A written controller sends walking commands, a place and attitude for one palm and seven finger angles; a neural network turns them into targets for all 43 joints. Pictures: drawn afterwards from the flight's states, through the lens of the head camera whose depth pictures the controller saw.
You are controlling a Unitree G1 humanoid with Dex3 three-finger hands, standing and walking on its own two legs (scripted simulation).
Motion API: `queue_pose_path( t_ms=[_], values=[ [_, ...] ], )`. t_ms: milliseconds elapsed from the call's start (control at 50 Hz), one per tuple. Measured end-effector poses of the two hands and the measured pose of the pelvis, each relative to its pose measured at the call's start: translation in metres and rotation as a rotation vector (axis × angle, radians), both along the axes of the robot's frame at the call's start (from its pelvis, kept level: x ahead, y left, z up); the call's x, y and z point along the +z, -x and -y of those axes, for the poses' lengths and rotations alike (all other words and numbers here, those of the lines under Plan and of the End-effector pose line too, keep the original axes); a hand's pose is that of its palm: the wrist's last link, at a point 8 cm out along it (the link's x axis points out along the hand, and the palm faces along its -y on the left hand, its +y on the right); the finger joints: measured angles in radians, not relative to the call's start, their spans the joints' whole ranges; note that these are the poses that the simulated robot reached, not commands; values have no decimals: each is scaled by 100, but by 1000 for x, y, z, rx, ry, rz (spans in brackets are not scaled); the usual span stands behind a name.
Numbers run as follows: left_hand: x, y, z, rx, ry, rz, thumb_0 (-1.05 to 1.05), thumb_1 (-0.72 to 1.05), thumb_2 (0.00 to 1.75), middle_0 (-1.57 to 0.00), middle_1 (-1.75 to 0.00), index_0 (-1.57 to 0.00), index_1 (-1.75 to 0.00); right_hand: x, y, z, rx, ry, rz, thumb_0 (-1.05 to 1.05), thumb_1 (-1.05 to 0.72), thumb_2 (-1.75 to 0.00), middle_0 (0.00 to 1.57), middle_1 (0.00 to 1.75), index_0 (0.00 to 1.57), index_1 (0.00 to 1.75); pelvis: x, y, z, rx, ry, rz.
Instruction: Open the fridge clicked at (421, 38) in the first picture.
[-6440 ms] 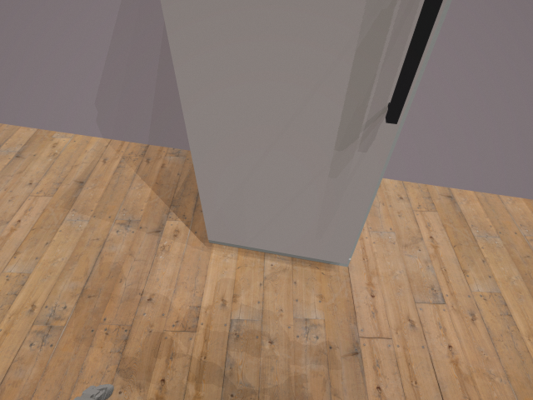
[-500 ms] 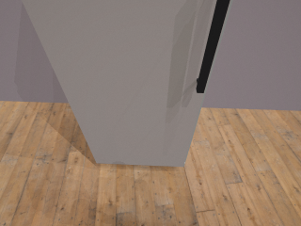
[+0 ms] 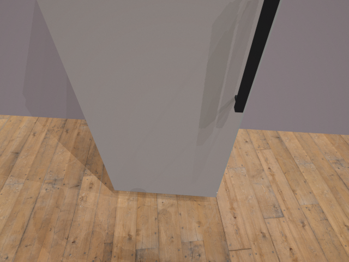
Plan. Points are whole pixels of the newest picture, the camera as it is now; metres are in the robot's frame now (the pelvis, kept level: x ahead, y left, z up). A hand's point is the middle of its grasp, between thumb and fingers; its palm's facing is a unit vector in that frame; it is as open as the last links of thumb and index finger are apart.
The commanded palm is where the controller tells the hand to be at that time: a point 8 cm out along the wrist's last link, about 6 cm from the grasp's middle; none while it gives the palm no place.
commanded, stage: look again from close up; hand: right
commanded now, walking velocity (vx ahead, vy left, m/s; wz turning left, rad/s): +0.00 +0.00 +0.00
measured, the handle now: (254, 46) +0.58 -0.17 +0.23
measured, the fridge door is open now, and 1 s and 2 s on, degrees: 0 0 0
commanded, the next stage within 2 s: shuffle to correct the standing spot in 1.48 s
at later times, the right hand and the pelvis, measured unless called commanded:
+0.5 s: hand out of the picture -0.02 -0.15 -0.18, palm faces +0.01 +0.98 -0.17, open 7.4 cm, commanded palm none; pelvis +0.00 +0.01 +0.00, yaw +1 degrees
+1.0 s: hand out of the picture +0.00 -0.16 -0.18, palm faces -0.01 +0.98 -0.18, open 7.4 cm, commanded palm none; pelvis +0.01 +0.01 +0.00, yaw +1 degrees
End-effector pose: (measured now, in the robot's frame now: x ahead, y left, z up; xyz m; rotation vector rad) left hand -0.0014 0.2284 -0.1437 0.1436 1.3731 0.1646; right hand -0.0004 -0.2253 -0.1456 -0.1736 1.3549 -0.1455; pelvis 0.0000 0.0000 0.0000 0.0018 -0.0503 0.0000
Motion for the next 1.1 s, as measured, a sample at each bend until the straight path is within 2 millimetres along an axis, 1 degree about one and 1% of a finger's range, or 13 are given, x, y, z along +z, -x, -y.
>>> queue_pose_path(
  t_ms=[220,420,900,1100],
  values=[
    [-3,19,8,26,26,-37,0,90,89,-20,-30,-20,-30,-2,15,-15,-8,-24,-36,0,-91,-90,20,30,20,30,-1,2,-3,9,1,-5],
    [-4,25,9,43,27,-46,0,90,89,-20,-30,-20,-30,-4,23,-21,-15,-35,-58,0,-91,-90,20,30,20,30,-1,1,-5,16,1,-10],
    [-4,19,7,48,25,-40,0,91,89,-20,-30,-20,-30,-3,7,-20,-1,-27,-39,0,-91,-90,20,30,20,30,-2,-4,-7,25,1,-19],
    [-4,11,3,44,19,-35,0,91,89,-20,-30,-20,-30,-1,-3,-18,4,-19,-31,0,-91,-90,20,30,20,30,-1,-9,-8,25,2,-19]
  ],
)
